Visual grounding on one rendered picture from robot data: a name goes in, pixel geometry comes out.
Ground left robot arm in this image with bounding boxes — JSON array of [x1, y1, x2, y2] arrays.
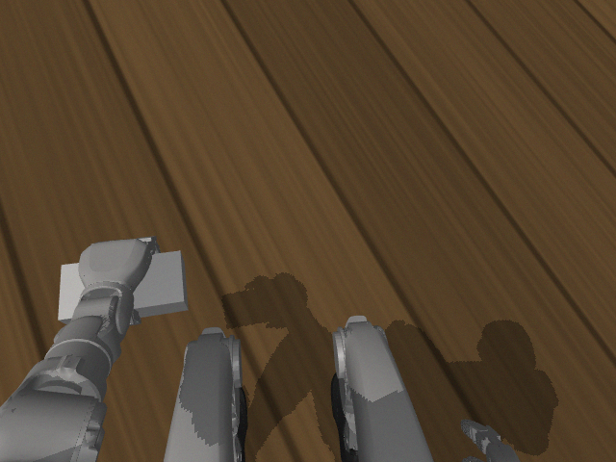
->
[[0, 282, 134, 462]]

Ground right robot hand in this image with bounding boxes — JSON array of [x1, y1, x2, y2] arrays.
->
[[461, 420, 521, 462]]

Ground right robot foot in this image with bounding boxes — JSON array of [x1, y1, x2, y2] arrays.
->
[[331, 373, 359, 462]]

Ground left robot hand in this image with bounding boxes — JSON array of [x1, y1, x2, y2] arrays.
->
[[78, 236, 161, 325]]

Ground carton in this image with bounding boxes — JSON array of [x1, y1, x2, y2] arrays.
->
[[58, 251, 189, 324]]

